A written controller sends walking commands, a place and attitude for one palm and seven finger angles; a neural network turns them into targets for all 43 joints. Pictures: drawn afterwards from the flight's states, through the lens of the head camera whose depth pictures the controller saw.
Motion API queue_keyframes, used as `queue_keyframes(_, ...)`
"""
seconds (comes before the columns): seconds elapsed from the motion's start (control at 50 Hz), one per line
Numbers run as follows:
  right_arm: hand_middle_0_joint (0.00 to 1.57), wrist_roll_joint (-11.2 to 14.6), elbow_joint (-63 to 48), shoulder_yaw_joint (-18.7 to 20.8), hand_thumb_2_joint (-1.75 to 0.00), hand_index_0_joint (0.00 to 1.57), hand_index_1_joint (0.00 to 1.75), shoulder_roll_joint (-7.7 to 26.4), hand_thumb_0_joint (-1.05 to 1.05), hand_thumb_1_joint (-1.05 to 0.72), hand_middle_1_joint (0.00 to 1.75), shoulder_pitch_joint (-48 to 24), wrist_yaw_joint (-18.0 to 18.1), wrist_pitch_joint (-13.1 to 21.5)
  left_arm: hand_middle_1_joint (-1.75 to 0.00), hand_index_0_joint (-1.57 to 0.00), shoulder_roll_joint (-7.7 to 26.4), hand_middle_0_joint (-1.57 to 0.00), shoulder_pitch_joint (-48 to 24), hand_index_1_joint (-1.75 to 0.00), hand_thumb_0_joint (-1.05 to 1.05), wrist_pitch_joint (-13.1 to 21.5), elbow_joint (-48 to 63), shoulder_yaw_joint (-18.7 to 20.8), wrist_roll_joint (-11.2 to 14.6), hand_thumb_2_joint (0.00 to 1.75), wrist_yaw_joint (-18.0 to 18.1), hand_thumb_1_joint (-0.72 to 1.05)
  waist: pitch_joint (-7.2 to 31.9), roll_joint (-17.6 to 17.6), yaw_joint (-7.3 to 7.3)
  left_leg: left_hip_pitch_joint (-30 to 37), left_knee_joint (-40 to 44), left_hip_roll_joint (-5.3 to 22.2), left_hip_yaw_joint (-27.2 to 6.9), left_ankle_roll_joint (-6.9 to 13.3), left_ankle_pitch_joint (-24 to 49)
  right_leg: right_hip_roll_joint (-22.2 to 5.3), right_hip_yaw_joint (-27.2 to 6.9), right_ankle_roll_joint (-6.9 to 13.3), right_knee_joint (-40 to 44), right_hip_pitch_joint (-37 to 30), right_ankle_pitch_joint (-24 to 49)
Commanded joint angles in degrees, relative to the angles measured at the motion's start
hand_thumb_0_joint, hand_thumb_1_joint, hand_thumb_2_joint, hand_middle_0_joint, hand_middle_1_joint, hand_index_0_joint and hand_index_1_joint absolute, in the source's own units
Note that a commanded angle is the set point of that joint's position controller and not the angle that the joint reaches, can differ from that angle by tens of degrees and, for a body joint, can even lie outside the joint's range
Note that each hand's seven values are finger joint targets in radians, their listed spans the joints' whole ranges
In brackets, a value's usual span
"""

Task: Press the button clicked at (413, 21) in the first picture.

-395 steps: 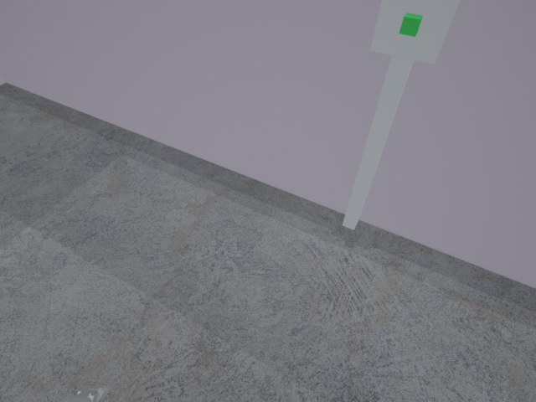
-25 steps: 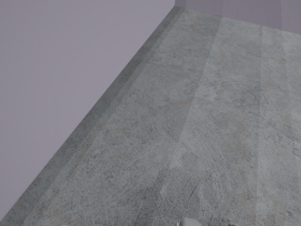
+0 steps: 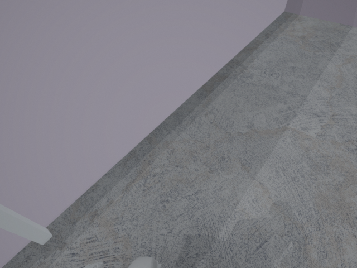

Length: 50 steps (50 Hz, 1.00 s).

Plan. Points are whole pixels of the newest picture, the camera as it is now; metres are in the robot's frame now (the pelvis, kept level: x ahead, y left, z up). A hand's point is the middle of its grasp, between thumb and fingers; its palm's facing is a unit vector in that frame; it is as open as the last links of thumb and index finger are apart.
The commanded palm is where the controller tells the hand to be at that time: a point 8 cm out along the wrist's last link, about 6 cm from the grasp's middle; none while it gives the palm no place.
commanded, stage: turn to face it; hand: left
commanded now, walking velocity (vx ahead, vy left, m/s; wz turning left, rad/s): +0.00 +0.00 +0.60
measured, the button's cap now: out of the picture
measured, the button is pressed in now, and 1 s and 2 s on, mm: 0 0 0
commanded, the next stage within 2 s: take the last steps up to it in 1.42 s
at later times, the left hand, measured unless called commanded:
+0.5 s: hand out of the picture +0.02 +0.28 -0.16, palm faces +0.32 -0.91 -0.25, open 7.4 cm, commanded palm none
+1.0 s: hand out of the picture -0.06 +0.21 -0.15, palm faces +0.57 -0.78 -0.27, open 7.4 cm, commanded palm none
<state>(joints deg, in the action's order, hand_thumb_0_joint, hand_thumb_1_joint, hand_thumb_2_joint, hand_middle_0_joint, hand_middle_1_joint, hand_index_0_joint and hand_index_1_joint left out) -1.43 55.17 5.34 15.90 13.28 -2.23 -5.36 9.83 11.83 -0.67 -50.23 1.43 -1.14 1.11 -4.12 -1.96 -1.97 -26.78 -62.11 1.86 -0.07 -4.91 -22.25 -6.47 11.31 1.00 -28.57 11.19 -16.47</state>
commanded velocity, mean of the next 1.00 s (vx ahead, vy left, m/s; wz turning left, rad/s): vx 0.00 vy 0.00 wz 0.58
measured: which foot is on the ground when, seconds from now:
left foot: up 0.00-0.16, down 0.18-0.68, up 0.70-1.00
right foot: down 0.00-0.18, up 0.20-0.68, down 0.70-1.00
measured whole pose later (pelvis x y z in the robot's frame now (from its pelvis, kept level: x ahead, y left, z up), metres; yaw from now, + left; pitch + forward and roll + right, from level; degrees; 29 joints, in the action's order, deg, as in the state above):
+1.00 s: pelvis -0.01 +0.00 +0.00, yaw +36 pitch -1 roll +2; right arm -1.2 55.4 5.1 15.4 13.1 -2.2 -5.3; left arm 10.8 12.3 -0.9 -50.7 1.8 -1.4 1.0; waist -4.1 -1.0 -1.3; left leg -23.8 -55.0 2.0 0.8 -4.5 -24.4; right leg -7.8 11.9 -0.2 -29.6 11.7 -16.1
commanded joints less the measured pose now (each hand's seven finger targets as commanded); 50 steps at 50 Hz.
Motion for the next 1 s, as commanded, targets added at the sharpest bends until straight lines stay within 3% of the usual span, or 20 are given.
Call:
queue_keyframes(0.0,0.20,0.60,-6.54,-0.24,-0.90,0.20,0.30,2.10,0.00,-0.90,0.30,-7.23,0.23,1.93,-0.30,-0.20,14.10,-0.20,4.05,-0.30,0.00,0.95,1.95,3.78,-0.57,0.90,0.95,0.90,4.08,13.44,4.29,-2.07,9.30,0.33,3.24,0.15,-3.53,-14.41,-8.05,6.13,8.07,-7.51,24.28)
queue_keyframes(0.08,0.20,1.00,-7.12,-0.87,-0.90,0.20,0.30,1.89,0.00,-0.90,0.30,-7.10,0.45,2.81,-0.30,-0.20,15.32,-0.20,4.27,-0.30,0.00,0.44,0.88,4.40,-0.68,0.90,0.75,0.90,5.74,15.29,4.40,4.14,20.09,-0.39,5.91,1.59,-3.57,-15.66,-5.86,5.73,3.85,-7.34,28.33)
queue_keyframes(0.12,0.20,0.74,-6.49,-0.67,-0.90,0.20,0.30,2.90,0.00,-0.90,0.30,-3.38,0.66,3.41,-0.30,-0.20,15.49,-0.20,3.04,-0.30,0.00,0.08,0.81,4.78,-0.23,0.90,0.56,0.90,7.57,13.50,2.08,10.95,30.85,-0.59,6.99,2.34,4.99,-14.72,-2.02,2.68,-1.93,-5.32,25.35)
queue_keyframes(0.14,0.20,0.61,-5.86,-0.04,-0.90,0.20,0.30,5.25,0.00,-0.90,0.30,-0.49,0.60,3.88,-0.30,-0.20,14.64,-0.20,3.29,-0.30,0.00,-0.31,1.06,4.67,0.27,0.90,0.33,0.90,9.43,7.82,0.28,19.67,38.19,0.75,4.73,3.42,13.25,-13.28,-0.35,-0.10,-9.34,0.60,19.81)
queue_keyframes(0.16,0.20,0.19,-5.92,1.54,-0.90,0.20,0.30,11.90,0.00,-0.90,0.30,2.30,0.92,4.46,-0.30,-0.20,11.26,-0.20,4.06,-0.30,0.00,-0.62,2.71,4.34,0.69,0.90,-0.15,0.90,11.30,-9.66,-1.29,29.68,40.84,14.19,-14.03,9.65,29.82,-5.86,1.75,-4.89,-22.09,15.86,-2.73)
queue_keyframes(0.18,0.20,0.61,-4.95,2.26,-0.90,0.20,0.30,15.83,0.00,-0.90,0.30,6.36,1.19,4.10,-0.30,-0.20,9.22,-0.20,-0.56,-0.30,0.00,-0.81,5.45,2.91,0.17,0.90,-0.14,0.90,10.41,-15.10,-3.34,29.79,41.02,22.68,-21.54,15.34,45.96,-1.99,-2.61,-6.27,-31.86,23.16,-23.28)
queue_keyframes(0.2,0.20,0.53,-3.59,2.11,-0.90,0.20,0.30,14.41,0.00,-0.90,0.30,7.67,2.16,4.40,-0.30,-0.20,9.65,-0.20,-3.39,-0.30,0.00,-1.51,5.38,3.06,-0.04,0.90,0.47,0.90,10.67,-12.28,-4.16,27.85,40.70,21.73,-22.24,15.95,45.90,-1.79,-8.37,-6.06,-37.06,24.62,-21.17)
queue_keyframes(0.22,0.20,0.39,-4.30,1.67,-0.90,0.20,0.30,13.43,0.00,-0.90,0.30,4.66,2.78,4.31,-0.30,-0.20,9.62,-0.20,-4.26,-0.30,0.00,-1.50,4.64,3.40,0.29,0.90,0.42,0.90,8.22,-11.93,-2.93,24.89,40.65,19.20,-19.68,15.68,41.07,-2.01,-9.95,-6.13,-39.49,25.23,-17.22)
queue_keyframes(0.26,0.20,0.36,-6.31,0.45,-0.90,0.20,0.30,9.80,0.00,-0.90,0.30,-2.18,2.85,4.64,-0.30,-0.20,10.34,-0.20,-1.82,-0.30,0.00,-1.24,2.50,3.75,0.19,0.90,-0.30,0.90,5.61,-6.92,0.43,21.41,41.06,13.05,-12.86,13.54,38.36,-1.63,-10.34,-6.45,-40.43,23.27,-8.54)
queue_keyframes(0.3,0.20,0.53,-7.06,0.19,-0.90,0.20,0.30,8.94,0.00,-0.90,0.30,-3.35,2.75,5.05,-0.30,-0.20,10.55,-0.20,0.28,-0.30,0.00,-1.13,1.53,3.87,0.15,0.90,-0.54,0.90,6.61,-5.70,1.38,21.22,41.60,10.90,-10.23,12.63,38.29,-1.06,-10.20,-6.91,-39.42,21.17,-5.62)
queue_keyframes(0.48,0.20,0.16,-6.63,1.22,-0.90,0.20,0.30,9.37,0.00,-0.90,0.30,0.21,2.53,4.42,-0.30,-0.20,9.78,-0.20,-5.68,-0.30,0.00,-0.94,5.01,3.39,0.45,0.90,-0.01,0.90,5.75,-6.09,-0.74,21.21,41.72,10.70,-19.76,15.40,31.64,2.01,-11.57,-7.26,-26.22,18.96,-8.25)
queue_keyframes(0.58,0.20,-0.09,-7.45,1.68,-0.90,0.20,0.30,9.44,0.00,-0.90,0.30,-1.81,2.46,3.85,-0.30,-0.20,8.91,-0.20,-3.33,-0.30,0.00,-0.35,5.70,3.03,0.94,0.90,0.27,0.90,6.86,-7.49,0.74,15.39,38.63,8.64,-23.43,14.57,33.46,5.31,-10.84,-5.89,-12.18,8.53,-7.79)
queue_keyframes(0.62,0.20,0.28,-7.91,1.87,-0.90,0.20,0.30,8.75,0.00,-0.90,0.30,-2.93,2.32,3.72,-0.30,-0.20,9.48,-0.20,0.70,-0.30,0.00,0.28,4.90,3.25,1.03,0.90,0.48,0.90,8.32,-6.06,2.71,11.14,35.26,6.13,-22.89,12.23,30.55,5.69,-9.94,-5.46,-0.65,-0.06,0.57)
queue_keyframes(0.64,0.20,0.74,-8.14,1.66,-0.90,0.20,0.30,7.00,0.00,-0.90,0.30,-2.41,2.13,3.77,-0.30,-0.20,11.24,-0.20,2.92,-0.30,0.00,0.89,4.67,3.67,0.85,0.90,0.75,0.90,9.30,-2.34,3.71,5.44,31.23,3.53,-21.36,9.55,23.44,2.45,-12.52,-4.80,7.50,-8.11,5.21)
queue_keyframes(0.66,0.20,1.23,-8.89,1.05,-0.90,0.20,0.30,2.88,0.00,-0.90,0.30,-0.54,1.73,3.88,-0.30,-0.20,16.42,-0.20,3.99,-0.30,0.00,1.48,4.76,4.72,-0.12,0.90,1.26,0.90,10.18,13.41,3.97,-6.37,19.53,-3.99,-11.33,4.62,3.84,-12.56,-26.99,-0.07,13.17,-16.69,6.03)
queue_keyframes(0.68,0.20,0.71,-9.84,1.32,-0.90,0.20,0.30,3.24,0.00,-0.90,0.30,-0.66,1.77,3.56,-0.30,-0.20,19.03,-0.20,2.73,-0.30,0.00,1.07,5.73,4.72,-0.22,0.90,1.24,0.90,7.96,16.59,3.61,-8.29,6.16,-6.82,-5.51,2.35,-11.60,-23.74,-33.98,6.51,14.30,-8.65,9.72)
queue_keyframes(0.7,0.20,0.07,-9.04,1.73,-0.90,0.20,0.30,5.24,0.00,-0.90,0.30,-1.72,1.69,2.79,-0.30,-0.20,16.52,-0.20,0.82,-0.30,0.00,1.06,6.10,4.74,0.16,0.90,1.43,0.90,6.30,15.32,3.46,-6.40,-0.99,-3.62,-7.43,2.99,-10.29,-21.24,-30.97,7.90,14.67,-2.22,5.50)
queue_keyframes(0.74,0.20,-0.11,-6.70,1.78,-0.90,0.20,0.30,4.51,0.00,-0.90,0.30,-0.91,0.89,1.94,-0.30,-0.20,12.88,-0.20,-4.73,-0.30,0.00,0.88,6.74,3.58,0.23,0.90,1.04,0.90,0.93,11.51,0.72,-6.34,-8.90,-1.84,-5.16,2.37,-2.52,-14.43,-21.98,5.74,14.41,3.43,1.13)
queue_keyframes(0.78,0.20,0.01,-5.43,1.53,-0.90,0.20,0.30,3.49,0.00,-0.90,0.30,1.26,0.29,1.63,-0.30,-0.20,11.03,-0.20,-6.34,-0.30,0.00,1.13,6.73,3.01,0.02,0.90,1.05,0.90,0.81,11.80,-0.56,-5.43,-9.75,-0.82,-3.02,1.40,1.52,-11.53,-14.61,4.30,12.92,3.49,5.02)
queue_keyframes(0.98,0.20,0.91,-6.39,-0.56,-0.90,0.20,0.30,1.41,0.00,-0.90,0.30,-6.25,0.47,2.56,-0.30,-0.20,15.15,-0.20,3.89,-0.30,0.00,0.69,1.59,4.34,-0.75,0.90,0.88,0.90,4.52,15.03,4.66,1.77,15.72,-0.29,4.28,0.92,-5.21,-15.14,-8.00,6.38,6.12,-6.51,24.66)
